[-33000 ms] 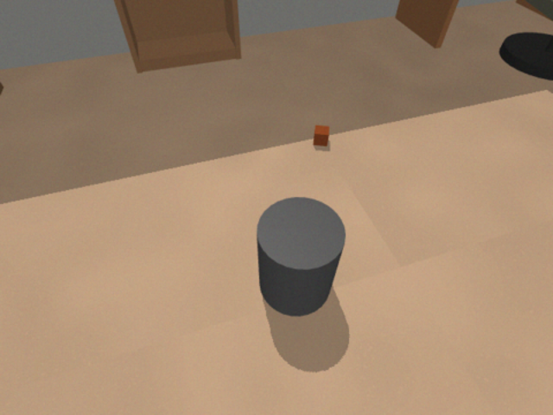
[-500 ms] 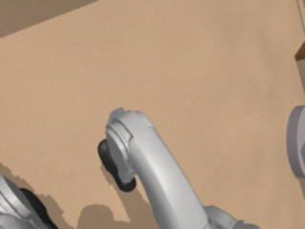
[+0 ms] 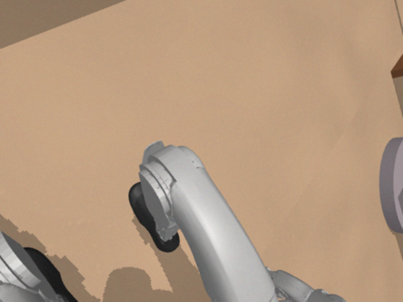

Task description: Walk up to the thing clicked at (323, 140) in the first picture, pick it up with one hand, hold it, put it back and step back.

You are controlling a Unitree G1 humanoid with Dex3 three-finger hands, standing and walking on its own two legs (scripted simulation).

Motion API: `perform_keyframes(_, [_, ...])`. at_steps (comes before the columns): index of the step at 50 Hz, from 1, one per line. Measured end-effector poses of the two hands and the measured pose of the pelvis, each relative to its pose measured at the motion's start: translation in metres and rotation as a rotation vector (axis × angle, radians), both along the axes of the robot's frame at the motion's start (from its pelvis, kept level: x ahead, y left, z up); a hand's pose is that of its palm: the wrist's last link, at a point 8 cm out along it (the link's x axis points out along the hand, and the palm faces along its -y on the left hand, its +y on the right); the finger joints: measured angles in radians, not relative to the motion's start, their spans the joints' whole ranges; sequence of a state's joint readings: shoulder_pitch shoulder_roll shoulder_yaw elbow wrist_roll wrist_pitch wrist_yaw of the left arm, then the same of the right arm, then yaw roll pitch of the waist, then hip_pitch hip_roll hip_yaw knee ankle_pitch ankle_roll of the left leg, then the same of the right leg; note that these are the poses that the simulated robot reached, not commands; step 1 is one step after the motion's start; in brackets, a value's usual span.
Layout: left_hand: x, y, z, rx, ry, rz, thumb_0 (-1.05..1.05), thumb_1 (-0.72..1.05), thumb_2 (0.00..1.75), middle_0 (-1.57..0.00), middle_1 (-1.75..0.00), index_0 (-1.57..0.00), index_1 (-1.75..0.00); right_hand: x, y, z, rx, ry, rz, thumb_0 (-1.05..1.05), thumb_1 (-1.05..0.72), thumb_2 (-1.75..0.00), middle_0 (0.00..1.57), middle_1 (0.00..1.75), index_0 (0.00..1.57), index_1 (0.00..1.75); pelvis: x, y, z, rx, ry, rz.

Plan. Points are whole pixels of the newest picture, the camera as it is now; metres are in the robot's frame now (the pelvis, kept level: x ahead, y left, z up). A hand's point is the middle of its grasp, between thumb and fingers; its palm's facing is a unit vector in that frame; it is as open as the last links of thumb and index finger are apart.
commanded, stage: settle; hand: left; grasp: from above
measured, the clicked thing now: out of the picture +0.44 +0.35 -0.29
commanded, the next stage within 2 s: lift in 0.70 s
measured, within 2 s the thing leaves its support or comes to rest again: leaves its support in 0.18 s
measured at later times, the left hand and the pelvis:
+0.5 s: hand out of the picture +0.45 +0.38 -0.19, palm faces +0.06 -0.45 -0.89, open 11.0 cm; pelvis +0.00 +0.00 +0.01, yaw +1 degrees
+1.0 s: hand out of the picture +0.45 +0.37 -0.13, palm faces +0.02 -0.45 -0.89, open 11.0 cm; pelvis +0.00 -0.01 +0.02, yaw +5 degrees
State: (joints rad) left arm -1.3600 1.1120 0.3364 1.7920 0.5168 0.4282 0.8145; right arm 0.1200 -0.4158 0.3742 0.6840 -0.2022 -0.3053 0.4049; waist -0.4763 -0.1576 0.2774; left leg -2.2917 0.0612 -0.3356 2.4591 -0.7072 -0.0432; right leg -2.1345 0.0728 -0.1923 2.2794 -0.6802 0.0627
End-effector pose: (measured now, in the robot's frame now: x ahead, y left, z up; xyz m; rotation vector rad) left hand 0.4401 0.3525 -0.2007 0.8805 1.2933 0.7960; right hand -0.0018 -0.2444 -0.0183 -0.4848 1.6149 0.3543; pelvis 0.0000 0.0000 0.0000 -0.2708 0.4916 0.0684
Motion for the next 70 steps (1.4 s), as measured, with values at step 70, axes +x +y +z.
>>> perform_keyframes(70, [-0.054, 0.024, 0.245, 0.021, -0.036, -0.033, 0.00, -0.10, 0.61, -0.57, -0.72, -0.55, -0.68, 0.069, -0.024, -0.020, 0.048, -0.294, -0.251, 0.00, -0.91, -0.90, 0.19, 0.30, 0.20, 0.30, 0.004, -0.014, 0.073, 0.161, 0.135, 0.060])
